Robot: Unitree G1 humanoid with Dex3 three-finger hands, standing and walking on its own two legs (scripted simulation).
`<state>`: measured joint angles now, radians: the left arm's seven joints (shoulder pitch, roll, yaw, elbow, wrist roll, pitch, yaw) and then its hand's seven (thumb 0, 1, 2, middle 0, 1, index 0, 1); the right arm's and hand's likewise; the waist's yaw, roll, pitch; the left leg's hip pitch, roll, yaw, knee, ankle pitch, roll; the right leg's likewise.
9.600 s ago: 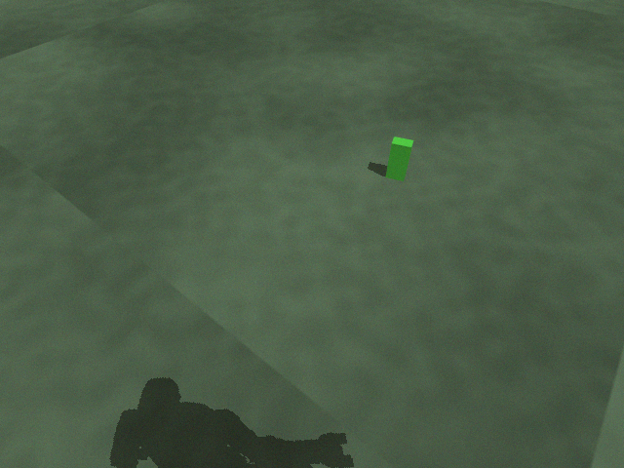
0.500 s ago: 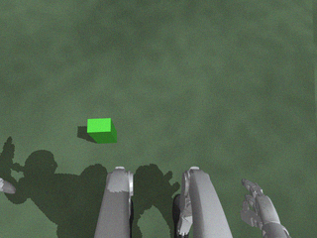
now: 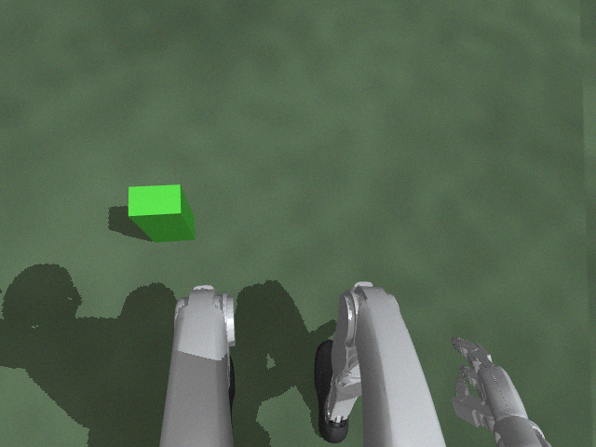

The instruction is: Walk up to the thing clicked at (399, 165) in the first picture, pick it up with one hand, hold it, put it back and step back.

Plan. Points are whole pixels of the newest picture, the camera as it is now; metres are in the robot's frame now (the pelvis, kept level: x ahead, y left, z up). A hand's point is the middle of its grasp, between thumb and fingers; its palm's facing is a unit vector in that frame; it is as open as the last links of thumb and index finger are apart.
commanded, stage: go down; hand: left
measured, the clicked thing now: (166, 216) +0.48 +0.25 -0.36
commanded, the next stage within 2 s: approach in 1.02 s
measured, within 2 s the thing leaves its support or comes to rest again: neither
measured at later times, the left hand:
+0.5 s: hand out of the picture +0.36 +0.43 -0.03, palm faces +0.25 -0.96 -0.11, open 17.6 cm
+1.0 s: hand out of the picture +0.37 +0.44 -0.04, palm faces +0.26 -0.96 -0.09, open 17.7 cm
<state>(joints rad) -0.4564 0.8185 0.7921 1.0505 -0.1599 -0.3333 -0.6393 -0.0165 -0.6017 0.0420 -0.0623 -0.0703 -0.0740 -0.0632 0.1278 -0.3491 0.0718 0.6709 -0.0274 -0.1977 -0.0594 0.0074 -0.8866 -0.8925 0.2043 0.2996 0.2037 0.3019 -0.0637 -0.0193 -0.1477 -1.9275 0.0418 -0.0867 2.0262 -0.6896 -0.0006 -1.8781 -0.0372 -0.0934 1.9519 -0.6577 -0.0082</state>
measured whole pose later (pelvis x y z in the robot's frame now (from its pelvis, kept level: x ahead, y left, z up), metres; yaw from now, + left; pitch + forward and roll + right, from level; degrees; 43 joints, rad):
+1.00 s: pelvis -0.01 +0.00 -0.06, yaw -1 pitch +32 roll -7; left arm -0.61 0.96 0.87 1.14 -0.16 -0.34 -0.71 -0.02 -0.61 0.05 -0.04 -0.07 -0.06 -0.06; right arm 0.12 -0.38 0.11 0.66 -0.05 -0.17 -0.04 0.01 -0.89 -0.89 0.20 0.30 0.20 0.30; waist -0.09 -0.03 -0.10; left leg -2.11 0.03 -0.11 2.23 -0.69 0.01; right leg -2.05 -0.04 -0.10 2.14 -0.66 0.00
